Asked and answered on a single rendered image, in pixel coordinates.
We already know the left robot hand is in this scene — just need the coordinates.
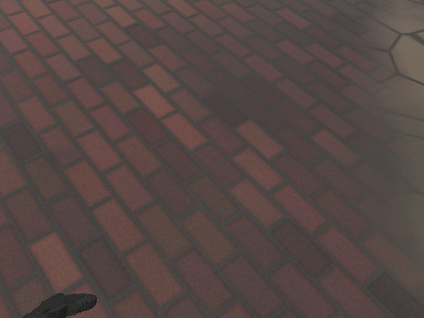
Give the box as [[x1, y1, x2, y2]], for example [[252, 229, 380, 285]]
[[23, 293, 97, 318]]

